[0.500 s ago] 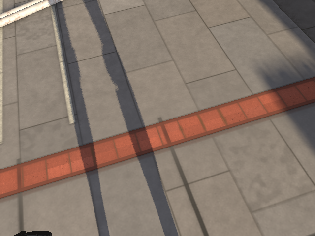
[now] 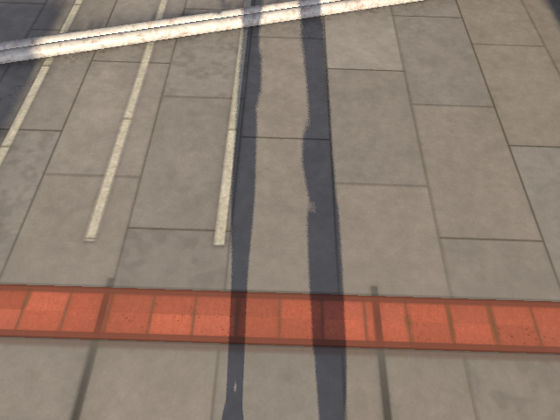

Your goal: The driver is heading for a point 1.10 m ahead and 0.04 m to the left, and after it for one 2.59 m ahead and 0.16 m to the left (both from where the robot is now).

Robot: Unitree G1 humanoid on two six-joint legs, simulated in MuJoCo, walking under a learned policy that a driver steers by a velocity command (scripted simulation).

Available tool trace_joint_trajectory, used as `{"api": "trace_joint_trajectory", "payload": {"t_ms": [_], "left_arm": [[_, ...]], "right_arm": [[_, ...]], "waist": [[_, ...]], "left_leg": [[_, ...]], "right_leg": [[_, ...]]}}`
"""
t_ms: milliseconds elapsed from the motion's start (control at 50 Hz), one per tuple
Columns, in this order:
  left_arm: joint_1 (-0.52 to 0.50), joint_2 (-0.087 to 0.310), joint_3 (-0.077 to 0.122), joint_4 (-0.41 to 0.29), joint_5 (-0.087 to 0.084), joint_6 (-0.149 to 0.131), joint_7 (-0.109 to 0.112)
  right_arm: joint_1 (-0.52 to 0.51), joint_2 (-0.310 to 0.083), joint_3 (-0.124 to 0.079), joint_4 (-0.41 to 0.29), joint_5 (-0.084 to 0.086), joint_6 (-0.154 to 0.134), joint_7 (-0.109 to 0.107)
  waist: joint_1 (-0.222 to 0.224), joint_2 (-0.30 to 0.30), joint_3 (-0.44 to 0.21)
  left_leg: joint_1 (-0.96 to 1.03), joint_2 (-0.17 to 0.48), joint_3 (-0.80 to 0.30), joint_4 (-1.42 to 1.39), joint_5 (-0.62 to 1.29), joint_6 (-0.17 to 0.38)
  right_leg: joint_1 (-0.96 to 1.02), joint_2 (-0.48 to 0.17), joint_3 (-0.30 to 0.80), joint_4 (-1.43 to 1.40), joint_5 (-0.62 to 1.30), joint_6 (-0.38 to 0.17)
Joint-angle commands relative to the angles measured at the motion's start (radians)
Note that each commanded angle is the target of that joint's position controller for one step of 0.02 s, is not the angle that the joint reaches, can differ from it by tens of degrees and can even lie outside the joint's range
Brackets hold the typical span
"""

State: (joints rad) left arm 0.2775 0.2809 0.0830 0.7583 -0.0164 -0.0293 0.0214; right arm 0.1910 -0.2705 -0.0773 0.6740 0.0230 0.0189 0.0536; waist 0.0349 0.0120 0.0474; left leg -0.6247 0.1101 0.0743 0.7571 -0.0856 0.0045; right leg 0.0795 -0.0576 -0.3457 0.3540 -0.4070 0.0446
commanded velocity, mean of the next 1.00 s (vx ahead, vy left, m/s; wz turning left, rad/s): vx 0.06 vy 0.00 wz -0.11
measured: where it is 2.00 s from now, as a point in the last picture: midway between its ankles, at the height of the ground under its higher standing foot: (262, 254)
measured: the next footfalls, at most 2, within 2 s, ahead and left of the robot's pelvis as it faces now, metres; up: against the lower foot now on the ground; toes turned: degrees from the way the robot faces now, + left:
left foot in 0.06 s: +0.18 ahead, +0.11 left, +0.00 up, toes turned +7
right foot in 0.70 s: +0.23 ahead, -0.10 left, +0.00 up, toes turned +4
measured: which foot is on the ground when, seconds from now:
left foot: up 0.00-0.04, down 0.06-0.72, up 0.74-1.00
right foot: down 0.00-0.06, up 0.08-0.68, down 0.70-1.00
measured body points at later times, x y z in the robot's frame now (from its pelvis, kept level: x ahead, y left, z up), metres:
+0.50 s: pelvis +0.15 +0.04 +0.01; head +0.16 +0.06 +0.46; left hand +0.18 +0.33 -0.11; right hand +0.41 -0.14 -0.06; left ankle +0.14 +0.11 -0.73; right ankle +0.24 -0.11 -0.69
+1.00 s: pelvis +0.22 -0.02 +0.02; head +0.27 -0.06 +0.46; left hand +0.41 +0.26 -0.05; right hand +0.37 -0.33 -0.08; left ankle +0.29 +0.15 -0.66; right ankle +0.19 -0.10 -0.73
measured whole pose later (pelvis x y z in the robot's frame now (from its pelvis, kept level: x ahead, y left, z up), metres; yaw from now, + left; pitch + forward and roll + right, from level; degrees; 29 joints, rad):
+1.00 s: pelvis +0.22 -0.02 +0.02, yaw -10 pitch +3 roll +3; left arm 0.21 0.34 0.08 0.60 -0.03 0.05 0.04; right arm 0.04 -0.32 -0.08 0.68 0.00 0.00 -0.02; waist 0.01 0.02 0.06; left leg -0.56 -0.06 -0.15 0.92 -0.31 -0.11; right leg -0.24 0.09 0.24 0.46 -0.24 -0.06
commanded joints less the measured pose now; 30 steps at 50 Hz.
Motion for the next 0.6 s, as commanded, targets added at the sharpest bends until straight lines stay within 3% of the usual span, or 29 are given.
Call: {"api": "trace_joint_trajectory", "payload": {"t_ms": [20, 40, 60, 80, 100, 120, 140, 160, 180, 220, 260, 300, 340, 380, 400, 440, 480, 500, 560, 600], "left_arm": [[-0.114, 0.198, 0.059, -0.079, -0.053, 0.001, -0.018], [-0.114, 0.167, 0.047, -0.079, -0.064, -0.003, -0.032], [-0.053, 0.062, 0.015, -0.101, -0.014, -0.014, -0.042], [0.067, 0.031, -0.002, -0.136, 0.032, -0.031, -0.038], [-0.031, 0.144, 0.016, -0.139, 0.018, -0.044, -0.032], [-0.142, 0.152, 0.017, -0.178, -0.008, -0.048, -0.018], [-0.159, 0.136, 0.012, -0.174, 0.007, -0.046, 0.002], [-0.153, 0.150, 0.017, -0.163, 0.025, -0.038, 0.015], [-0.145, 0.164, 0.023, -0.157, 0.031, -0.028, 0.014], [-0.125, 0.135, 0.018, -0.135, 0.042, -0.016, 0.010], [-0.098, 0.110, 0.008, -0.109, 0.040, -0.008, 0.010], [-0.085, 0.105, 0.003, -0.088, 0.031, 0.005, 0.013], [-0.096, 0.093, -0.004, -0.087, 0.023, 0.015, 0.016], [-0.103, 0.070, -0.015, -0.081, 0.019, 0.019, 0.012], [-0.118, 0.066, -0.018, -0.083, 0.016, 0.018, 0.010], [-0.149, 0.097, -0.012, -0.098, 0.006, 0.014, 0.007], [-0.167, 0.151, 0.003, -0.125, -0.006, 0.013, 0.001], [-0.163, 0.159, 0.007, -0.135, -0.009, 0.011, -0.004], [-0.122, 0.130, 0.002, -0.144, -0.011, 0.011, -0.024], [-0.089, 0.111, -0.002, -0.143, -0.017, 0.015, -0.034]], "right_arm": [[0.111, -0.156, -0.058, -0.067, 0.002, 0.010, -0.012], [0.249, -0.224, -0.095, -0.037, -0.001, 0.012, -0.035], [0.255, -0.308, -0.114, -0.037, 0.015, 0.014, -0.059], [0.190, -0.401, -0.114, -0.111, -0.017, 0.001, -0.046], [0.200, -0.340, -0.100, -0.138, -0.020, -0.026, -0.019], [0.157, -0.303, -0.088, -0.126, -0.012, -0.046, -0.013], [0.095, -0.253, -0.075, -0.125, 0.010, -0.051, -0.020], [0.030, -0.207, -0.059, -0.139, 0.015, -0.047, -0.032], [-0.007, -0.194, -0.054, -0.155, 0.002, -0.042, -0.045], [-0.036, -0.201, -0.057, -0.168, -0.013, -0.034, -0.063], [-0.024, -0.216, -0.059, -0.163, -0.013, -0.024, -0.079], [-0.011, -0.181, -0.040, -0.152, -0.019, -0.016, -0.090], [-0.020, -0.132, -0.013, -0.136, -0.029, -0.011, -0.092], [-0.054, -0.068, 0.019, -0.117, -0.050, -0.015, -0.086], [-0.064, -0.066, 0.024, -0.107, -0.061, -0.020, -0.080], [-0.067, -0.100, 0.017, -0.085, -0.075, -0.029, -0.068], [-0.057, -0.156, -0.001, -0.068, -0.067, -0.021, -0.068], [-0.046, -0.170, -0.006, -0.061, -0.058, -0.012, -0.072], [-0.043, -0.157, -0.009, -0.057, -0.039, 0.013, -0.089], [-0.068, -0.150, -0.013, -0.068, -0.036, 0.026, -0.095]], "waist": [[-0.113, -0.095, -0.061], [-0.189, -0.029, -0.144], [-0.134, 0.194, -0.146], [-0.025, 0.295, -0.349], [-0.123, 0.068, -0.495], [-0.109, 0.029, -0.342], [-0.068, -0.028, -0.219], [-0.035, -0.016, -0.162], [-0.009, 0.017, -0.142], [0.004, 0.026, -0.149], [0.002, 0.017, -0.183], [-0.019, 0.034, -0.212], [-0.030, 0.067, -0.214], [-0.034, 0.086, -0.192], [-0.047, 0.099, -0.165], [-0.072, 0.117, -0.105], [-0.092, 0.121, -0.061], [-0.097, 0.111, -0.055], [-0.087, 0.074, -0.078], [-0.074, 0.068, -0.105]], "left_leg": [[0.260, -0.124, 0.102, -0.066, -0.100, 0.079], [0.482, -0.183, 0.086, -0.192, 0.015, 0.127], [0.686, -0.059, -0.159, -0.221, 0.412, 0.188], [0.925, 0.194, -0.734, -0.236, 0.500, 0.457], [0.923, 0.244, -0.868, -0.411, 0.185, 0.468], [0.821, 0.206, -0.782, -0.470, -0.019, 0.402], [0.686, 0.150, -0.695, -0.478, -0.110, 0.334], [0.564, 0.108, -0.616, -0.473, -0.078, 0.299], [0.470, 0.070, -0.556, -0.481, -0.021, 0.277], [0.405, 0.023, -0.478, -0.455, 0.159, 0.258], [0.408, 0.020, -0.421, -0.415, 0.306, 0.253], [0.411, 0.027, -0.375, -0.388, 0.370, 0.246], [0.398, 0.017, -0.340, -0.395, 0.290, 0.222], [0.361, 0.006, -0.299, -0.422, 0.149, 0.197], [0.339, 0.011, -0.287, -0.441, 0.089, 0.196], [0.334, 0.039, -0.292, -0.462, 0.018, 0.213], [0.415, 0.084, -0.324, -0.441, 0.066, 0.241], [0.466, 0.112, -0.343, -0.422, 0.126, 0.254], [0.609, 0.177, -0.360, -0.357, 0.400, 0.276], [0.650, 0.183, -0.326, -0.319, 0.536, 0.266]], "right_leg": [[-0.098, -0.240, 0.048, 0.245, 1.019, -0.118], [-0.173, -0.190, 0.043, 0.479, 0.904, -0.063], [-0.452, -0.077, 0.077, 0.779, 0.074, 0.007], [-0.750, 0.111, 0.263, 1.148, -0.386, 0.071], [-0.790, 0.097, 0.478, 1.170, -0.292, 0.051], [-0.843, 0.077, 0.474, 1.108, -0.173, 0.022], [-0.846, 0.037, 0.479, 1.012, -0.084, 0.009], [-0.798, 0.011, 0.493, 0.930, -0.023, 0.003], [-0.727, 0.006, 0.497, 0.879, 0.012, -0.002], [-0.669, 0.029, 0.479, 0.800, 0.049, 0.014], [-0.669, 0.041, 0.455, 0.750, 0.088, 0.042], [-0.664, 0.023, 0.435, 0.728, 0.141, 0.068], [-0.637, -0.004, 0.426, 0.681, 0.203, 0.077], [-0.565, -0.043, 0.429, 0.568, 0.262, 0.071], [-0.526, -0.050, 0.425, 0.510, 0.281, 0.062], [-0.496, -0.044, 0.414, 0.440, 0.254, 0.042], [-0.573, -0.024, 0.395, 0.438, 0.121, 0.029], [-0.613, -0.021, 0.394, 0.450, 0.063, 0.025], [-0.676, -0.023, 0.385, 0.482, -0.036, 0.025], [-0.651, -0.012, 0.358, 0.459, -0.055, 0.023]]}}
Velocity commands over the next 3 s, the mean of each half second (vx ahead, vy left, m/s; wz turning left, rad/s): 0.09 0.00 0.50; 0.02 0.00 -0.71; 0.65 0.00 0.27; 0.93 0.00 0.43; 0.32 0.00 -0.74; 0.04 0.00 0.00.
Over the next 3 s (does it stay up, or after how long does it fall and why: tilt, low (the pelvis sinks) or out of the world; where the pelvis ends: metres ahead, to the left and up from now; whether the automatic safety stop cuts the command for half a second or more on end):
stays up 1.30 0.23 0.00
